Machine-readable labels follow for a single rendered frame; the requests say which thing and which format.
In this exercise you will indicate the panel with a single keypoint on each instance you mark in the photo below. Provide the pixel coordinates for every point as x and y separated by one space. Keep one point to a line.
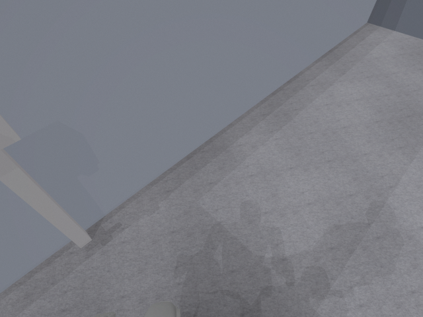
20 182

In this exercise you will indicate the robot left thigh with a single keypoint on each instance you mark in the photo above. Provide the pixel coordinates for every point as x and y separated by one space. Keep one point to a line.
162 309

